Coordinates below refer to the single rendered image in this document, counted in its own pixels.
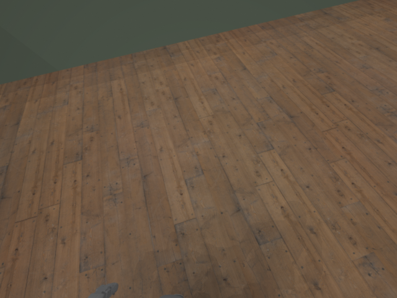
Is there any robot left hand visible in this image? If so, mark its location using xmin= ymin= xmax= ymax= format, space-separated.
xmin=88 ymin=282 xmax=118 ymax=298

